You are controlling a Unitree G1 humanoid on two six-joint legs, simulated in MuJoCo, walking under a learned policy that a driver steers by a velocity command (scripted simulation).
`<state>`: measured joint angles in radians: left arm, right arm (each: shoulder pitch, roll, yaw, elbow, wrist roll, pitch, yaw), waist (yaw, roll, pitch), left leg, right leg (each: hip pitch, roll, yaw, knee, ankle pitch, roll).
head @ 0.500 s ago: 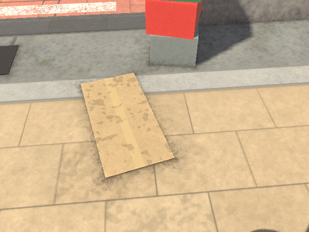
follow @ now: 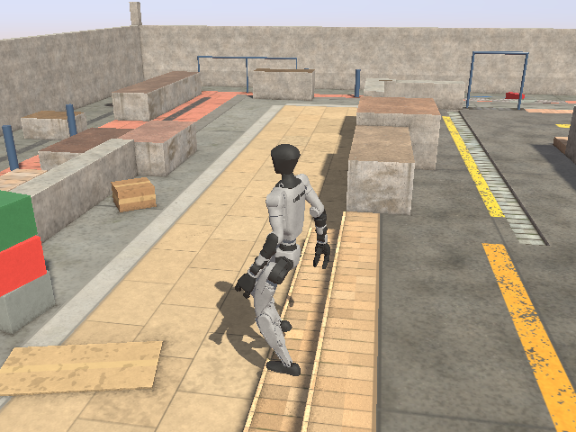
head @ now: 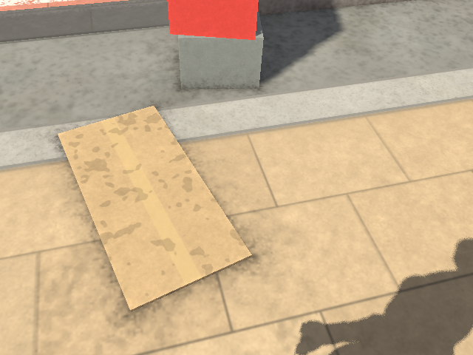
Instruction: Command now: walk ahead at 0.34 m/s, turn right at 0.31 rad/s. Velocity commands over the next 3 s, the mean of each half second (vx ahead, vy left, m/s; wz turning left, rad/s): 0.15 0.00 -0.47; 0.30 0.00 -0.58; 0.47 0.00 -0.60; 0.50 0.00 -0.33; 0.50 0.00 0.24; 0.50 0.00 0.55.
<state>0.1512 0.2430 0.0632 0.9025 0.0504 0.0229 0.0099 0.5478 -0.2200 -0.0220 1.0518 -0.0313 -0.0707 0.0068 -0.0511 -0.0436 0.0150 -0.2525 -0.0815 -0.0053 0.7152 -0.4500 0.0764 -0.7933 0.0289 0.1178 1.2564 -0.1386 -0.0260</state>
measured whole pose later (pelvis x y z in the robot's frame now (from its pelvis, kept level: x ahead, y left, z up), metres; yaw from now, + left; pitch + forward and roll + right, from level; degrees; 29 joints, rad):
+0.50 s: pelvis +0.23 -0.06 -0.17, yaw -17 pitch +1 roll +0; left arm 0.12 0.19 0.04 0.93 0.01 0.00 0.00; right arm 0.33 -0.17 -0.01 0.93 -0.04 0.00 -0.05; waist -0.07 0.04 0.12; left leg -0.65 0.02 -0.01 1.85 -0.59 0.03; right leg -0.41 0.12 -0.04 0.48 -0.08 -0.13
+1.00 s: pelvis +0.37 -0.02 -0.15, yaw -33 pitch +3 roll -1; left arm 0.34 0.27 0.10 0.78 0.03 -0.01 -0.02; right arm 0.24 -0.23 -0.03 0.78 -0.03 -0.05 -0.03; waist 0.02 -0.02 -0.08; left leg -0.24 -0.02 -0.03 0.44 -0.24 0.02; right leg -0.55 0.13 0.14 0.94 -0.36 -0.05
